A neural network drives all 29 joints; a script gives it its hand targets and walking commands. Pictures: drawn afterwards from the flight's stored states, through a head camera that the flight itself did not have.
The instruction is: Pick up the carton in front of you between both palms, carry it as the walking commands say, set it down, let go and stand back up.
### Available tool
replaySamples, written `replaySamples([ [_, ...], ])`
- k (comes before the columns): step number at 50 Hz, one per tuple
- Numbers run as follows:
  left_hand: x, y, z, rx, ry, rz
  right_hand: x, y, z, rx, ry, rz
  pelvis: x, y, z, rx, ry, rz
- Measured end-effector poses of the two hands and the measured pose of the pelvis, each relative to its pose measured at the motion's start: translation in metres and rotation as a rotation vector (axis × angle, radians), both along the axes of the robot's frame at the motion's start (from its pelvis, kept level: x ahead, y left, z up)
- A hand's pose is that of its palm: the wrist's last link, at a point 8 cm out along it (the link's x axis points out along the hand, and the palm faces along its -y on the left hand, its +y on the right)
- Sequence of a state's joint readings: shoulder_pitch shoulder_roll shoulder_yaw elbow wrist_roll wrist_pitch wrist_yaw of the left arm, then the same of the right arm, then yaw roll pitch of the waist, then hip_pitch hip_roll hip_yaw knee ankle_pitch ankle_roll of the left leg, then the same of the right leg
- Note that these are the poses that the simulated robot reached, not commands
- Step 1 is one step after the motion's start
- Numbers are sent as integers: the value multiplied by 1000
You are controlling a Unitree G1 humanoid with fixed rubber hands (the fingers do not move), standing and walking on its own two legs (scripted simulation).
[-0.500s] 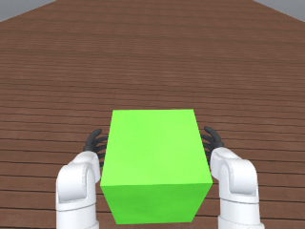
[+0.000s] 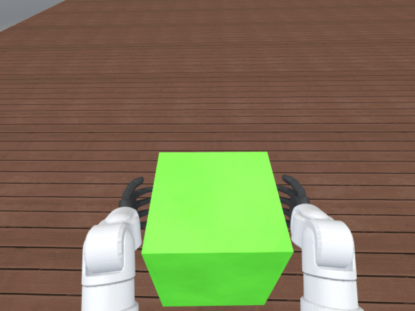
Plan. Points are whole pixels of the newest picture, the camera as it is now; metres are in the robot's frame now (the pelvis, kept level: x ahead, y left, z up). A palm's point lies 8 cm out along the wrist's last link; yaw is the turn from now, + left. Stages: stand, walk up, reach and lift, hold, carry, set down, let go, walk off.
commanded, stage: carry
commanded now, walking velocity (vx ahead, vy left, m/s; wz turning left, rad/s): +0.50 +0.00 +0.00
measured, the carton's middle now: (213, 231) +0.27 +0.00 +0.02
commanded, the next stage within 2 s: none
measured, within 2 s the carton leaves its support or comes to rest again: neither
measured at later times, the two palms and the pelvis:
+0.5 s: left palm (141, 126) +0.55 +0.17 +0.09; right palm (254, 120) +0.55 -0.12 +0.10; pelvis +0.28 +0.03 +0.01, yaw -2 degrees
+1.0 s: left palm (154, 111) +0.65 +0.15 +0.07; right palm (255, 109) +0.64 -0.15 +0.07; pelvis +0.38 +0.01 +0.01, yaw -2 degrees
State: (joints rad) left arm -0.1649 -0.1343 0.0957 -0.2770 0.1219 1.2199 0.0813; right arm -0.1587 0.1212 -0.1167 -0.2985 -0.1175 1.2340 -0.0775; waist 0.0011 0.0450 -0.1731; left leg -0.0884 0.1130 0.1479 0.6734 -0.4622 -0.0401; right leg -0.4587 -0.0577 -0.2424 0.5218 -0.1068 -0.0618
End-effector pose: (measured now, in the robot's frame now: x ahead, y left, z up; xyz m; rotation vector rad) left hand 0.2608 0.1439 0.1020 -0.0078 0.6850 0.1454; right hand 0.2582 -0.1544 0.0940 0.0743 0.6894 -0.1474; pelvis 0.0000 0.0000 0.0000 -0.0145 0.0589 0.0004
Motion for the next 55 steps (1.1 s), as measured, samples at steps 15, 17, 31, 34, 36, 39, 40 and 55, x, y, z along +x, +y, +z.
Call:
replaySamples([
  [15, 168, 8, 12, -8, 8, 34, 177, 8, 14, -7, 7, 30, 171, -1, 25, 30, 8, 11],
  [17, 198, 13, 13, -15, -18, 23, 203, 13, 17, -13, -19, 17, 199, 7, 20, 23, 0, 8],
  [31, 328, 25, -10, -62, 52, -13, 320, 25, 4, -47, 52, -32, 315, 28, 16, 17, -9, -28],
  [34, 346, 21, 0, -41, 18, -16, 338, 21, 10, -32, 17, -31, 337, 25, 15, 22, -9, -27],
  [36, 358, 19, 6, -33, 0, -17, 351, 19, 13, -25, 0, -31, 350, 23, 15, 21, -4, -27],
  [39, 373, 17, 6, -27, -7, -17, 366, 16, 12, -24, -7, -27, 364, 21, 13, 20, 4, -29],
  [40, 377, 16, 4, -26, -3, -18, 369, 15, 10, -25, -3, -26, 368, 20, 12, 20, 6, -29],
  [55, 387, 8, -39, 9, 37, -44, 380, 7, -32, -65, 38, 2, 379, 11, 6, 19, 1, -33],
])
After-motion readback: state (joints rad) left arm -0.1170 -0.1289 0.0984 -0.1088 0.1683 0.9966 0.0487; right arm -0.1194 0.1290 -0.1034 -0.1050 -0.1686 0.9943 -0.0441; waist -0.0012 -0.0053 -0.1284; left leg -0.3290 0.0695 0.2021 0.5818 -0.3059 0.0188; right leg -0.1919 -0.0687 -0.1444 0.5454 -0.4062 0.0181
